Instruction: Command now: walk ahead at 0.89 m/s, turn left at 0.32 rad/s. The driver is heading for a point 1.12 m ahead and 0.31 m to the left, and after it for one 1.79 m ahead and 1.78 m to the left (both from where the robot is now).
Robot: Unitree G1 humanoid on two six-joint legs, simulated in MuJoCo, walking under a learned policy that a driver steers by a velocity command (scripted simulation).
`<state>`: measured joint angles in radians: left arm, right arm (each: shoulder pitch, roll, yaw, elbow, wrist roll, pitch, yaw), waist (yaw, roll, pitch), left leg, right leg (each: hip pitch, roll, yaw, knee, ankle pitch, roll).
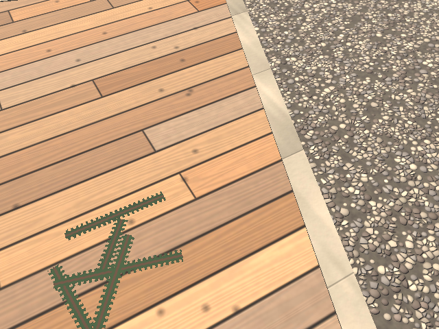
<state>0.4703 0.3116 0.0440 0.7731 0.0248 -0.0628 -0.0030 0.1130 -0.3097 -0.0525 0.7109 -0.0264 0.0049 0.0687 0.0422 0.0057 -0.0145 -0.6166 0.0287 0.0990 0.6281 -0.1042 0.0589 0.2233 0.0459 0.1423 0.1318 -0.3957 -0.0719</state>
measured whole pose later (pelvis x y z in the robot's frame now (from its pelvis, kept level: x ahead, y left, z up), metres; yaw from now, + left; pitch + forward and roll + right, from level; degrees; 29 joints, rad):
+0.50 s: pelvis +0.43 +0.08 -0.01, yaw +24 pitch +3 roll -1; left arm -0.01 0.26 -0.03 0.57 0.05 -0.09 0.00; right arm 0.45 -0.33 -0.08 0.86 0.01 -0.06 0.01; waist -0.10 0.03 0.01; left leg -0.02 -0.14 -0.24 0.76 -0.45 0.13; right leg -0.52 -0.01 0.01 0.55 -0.12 0.01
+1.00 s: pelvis +0.81 +0.32 +0.00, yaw +29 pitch +1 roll -1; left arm 0.43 0.27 0.03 0.88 0.00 -0.06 -0.02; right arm 0.13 -0.26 0.00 0.72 -0.06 -0.07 0.02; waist 0.08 0.00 0.06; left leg -0.41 0.01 0.10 0.64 -0.25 0.06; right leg -0.31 -0.06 0.03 1.25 -0.29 -0.07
